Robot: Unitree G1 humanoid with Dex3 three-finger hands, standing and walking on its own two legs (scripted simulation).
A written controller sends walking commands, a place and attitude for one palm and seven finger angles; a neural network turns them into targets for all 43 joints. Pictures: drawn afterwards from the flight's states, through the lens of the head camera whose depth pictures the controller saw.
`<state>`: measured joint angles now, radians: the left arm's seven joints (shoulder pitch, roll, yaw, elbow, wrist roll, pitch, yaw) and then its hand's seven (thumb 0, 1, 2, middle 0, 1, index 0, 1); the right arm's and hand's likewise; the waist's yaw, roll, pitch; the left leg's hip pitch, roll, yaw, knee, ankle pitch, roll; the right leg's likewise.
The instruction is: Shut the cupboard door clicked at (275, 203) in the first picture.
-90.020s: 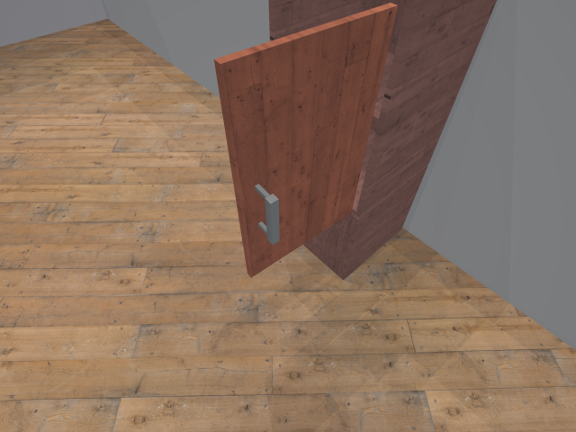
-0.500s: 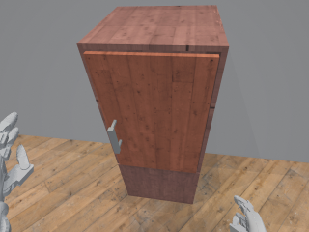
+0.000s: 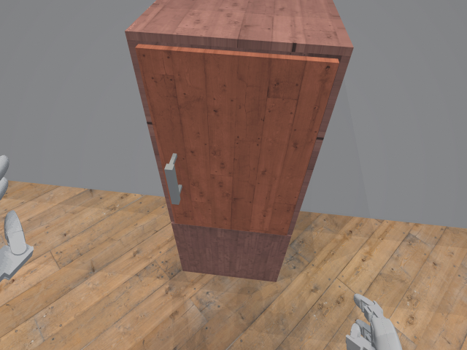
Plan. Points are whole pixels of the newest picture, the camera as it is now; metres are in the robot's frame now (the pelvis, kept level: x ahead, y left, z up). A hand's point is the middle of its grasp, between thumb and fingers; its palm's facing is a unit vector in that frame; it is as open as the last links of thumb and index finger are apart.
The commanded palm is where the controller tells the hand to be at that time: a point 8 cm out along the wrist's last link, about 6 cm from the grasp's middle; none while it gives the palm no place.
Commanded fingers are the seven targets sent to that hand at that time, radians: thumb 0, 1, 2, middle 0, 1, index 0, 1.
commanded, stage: step back with the hand held close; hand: left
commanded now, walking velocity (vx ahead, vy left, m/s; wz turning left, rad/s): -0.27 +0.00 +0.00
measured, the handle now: (175, 179) +0.54 +0.19 -0.08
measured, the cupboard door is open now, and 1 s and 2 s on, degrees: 0 0 0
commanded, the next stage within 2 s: stop stepping back and stand still in 0.68 s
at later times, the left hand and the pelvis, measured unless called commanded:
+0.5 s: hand out of the picture +0.11 +0.29 +0.18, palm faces +0.53 -0.73 -0.43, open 7.4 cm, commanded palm +0.03 +0.32 +0.18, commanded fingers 0.00 0.90 0.90 -0.20 -0.30 -0.20 -0.30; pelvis -0.08 +0.00 -0.01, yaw +6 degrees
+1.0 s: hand out of the picture +0.00 +0.27 +0.17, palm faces +0.38 -0.80 -0.46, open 7.4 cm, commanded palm -0.04 +0.31 +0.18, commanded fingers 0.00 0.90 0.90 -0.20 -0.30 -0.20 -0.30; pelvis -0.19 +0.01 +0.00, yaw -1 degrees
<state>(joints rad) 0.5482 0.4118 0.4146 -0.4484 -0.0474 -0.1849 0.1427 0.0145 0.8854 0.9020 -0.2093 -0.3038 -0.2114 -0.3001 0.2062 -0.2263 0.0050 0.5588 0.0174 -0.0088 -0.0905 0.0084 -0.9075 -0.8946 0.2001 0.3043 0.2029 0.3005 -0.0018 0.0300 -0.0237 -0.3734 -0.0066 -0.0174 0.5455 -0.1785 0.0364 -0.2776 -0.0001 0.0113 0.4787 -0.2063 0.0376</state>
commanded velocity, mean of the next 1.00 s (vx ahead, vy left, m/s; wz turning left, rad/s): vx -0.23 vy -0.01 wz -0.08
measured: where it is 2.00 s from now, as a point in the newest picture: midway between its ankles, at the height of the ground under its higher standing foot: outside the picture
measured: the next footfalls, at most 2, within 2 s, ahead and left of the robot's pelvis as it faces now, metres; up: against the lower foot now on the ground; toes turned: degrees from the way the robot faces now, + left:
right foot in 0.60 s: -0.13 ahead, -0.13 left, +0.00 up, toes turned +5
left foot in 1.10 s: -0.10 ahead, +0.13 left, +0.00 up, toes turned -2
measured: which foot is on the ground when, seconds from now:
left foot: down 0.00-0.94, up 0.96-1.00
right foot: down 0.00-0.38, up 0.40-0.58, down 0.60-1.00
